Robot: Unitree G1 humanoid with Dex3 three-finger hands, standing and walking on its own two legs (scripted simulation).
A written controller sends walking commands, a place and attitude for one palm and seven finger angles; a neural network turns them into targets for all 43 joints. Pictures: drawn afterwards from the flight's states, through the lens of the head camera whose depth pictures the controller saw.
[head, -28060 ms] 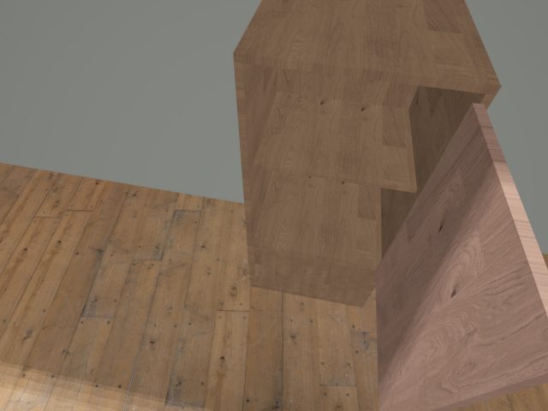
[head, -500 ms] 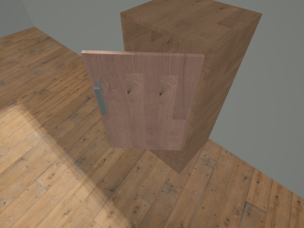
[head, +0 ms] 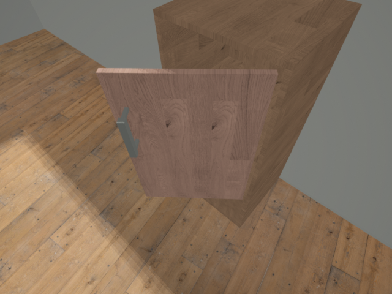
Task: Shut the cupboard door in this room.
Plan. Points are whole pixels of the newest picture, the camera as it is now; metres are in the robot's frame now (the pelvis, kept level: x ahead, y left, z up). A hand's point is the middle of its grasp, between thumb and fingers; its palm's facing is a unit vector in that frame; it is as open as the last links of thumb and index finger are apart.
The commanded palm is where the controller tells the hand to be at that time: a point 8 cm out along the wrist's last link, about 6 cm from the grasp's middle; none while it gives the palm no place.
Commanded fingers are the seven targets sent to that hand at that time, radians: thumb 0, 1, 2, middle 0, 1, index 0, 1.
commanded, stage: come to a stop and stand still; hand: left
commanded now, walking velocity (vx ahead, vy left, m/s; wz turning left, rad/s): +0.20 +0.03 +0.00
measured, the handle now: (130, 133) +0.49 +0.21 +0.00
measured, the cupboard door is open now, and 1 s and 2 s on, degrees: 39 39 39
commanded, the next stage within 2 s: look again from close up in 1.78 s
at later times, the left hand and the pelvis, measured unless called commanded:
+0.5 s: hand out of the picture +0.08 +0.20 -0.16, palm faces +0.02 -0.97 -0.24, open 7.4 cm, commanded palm none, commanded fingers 0.00 0.90 0.90 -0.20 -0.30 -0.20 -0.30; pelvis +0.04 +0.01 +0.01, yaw -3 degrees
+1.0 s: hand out of the picture +0.04 +0.19 -0.16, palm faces +0.08 -0.97 -0.23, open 7.4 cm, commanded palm none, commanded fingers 0.00 0.90 0.90 -0.20 -0.30 -0.20 -0.30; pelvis +0.01 +0.00 +0.01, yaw +1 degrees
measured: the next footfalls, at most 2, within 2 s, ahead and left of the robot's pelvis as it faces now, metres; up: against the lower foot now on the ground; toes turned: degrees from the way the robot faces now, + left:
left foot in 0.24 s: +0.16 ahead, +0.14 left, +0.00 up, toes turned +4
right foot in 0.58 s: +0.06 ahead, -0.09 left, +0.00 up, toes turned -1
